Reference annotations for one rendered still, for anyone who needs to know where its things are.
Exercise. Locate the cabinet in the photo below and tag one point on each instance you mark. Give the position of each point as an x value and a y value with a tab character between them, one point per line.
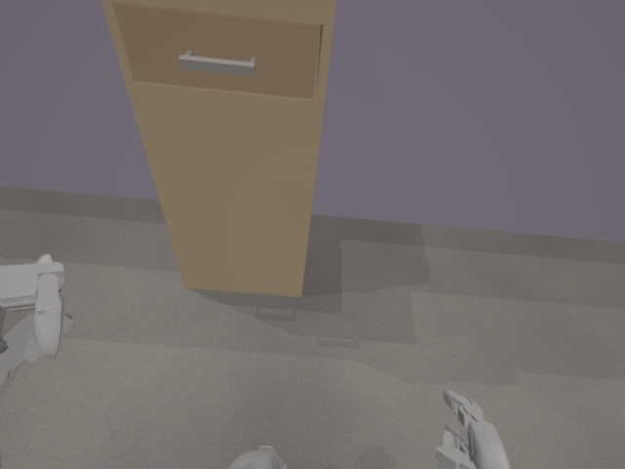
234	171

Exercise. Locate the left robot shin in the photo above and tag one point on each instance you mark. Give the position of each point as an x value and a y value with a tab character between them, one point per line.
265	448

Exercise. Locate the left robot hand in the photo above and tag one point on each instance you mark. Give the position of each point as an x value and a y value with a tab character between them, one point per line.
32	287

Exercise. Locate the right robot hand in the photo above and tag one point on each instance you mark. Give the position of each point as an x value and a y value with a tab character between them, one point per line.
481	448

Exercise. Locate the drawer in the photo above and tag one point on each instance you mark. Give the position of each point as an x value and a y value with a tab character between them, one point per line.
156	36

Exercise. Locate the handle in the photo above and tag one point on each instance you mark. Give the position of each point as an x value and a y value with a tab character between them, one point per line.
191	62

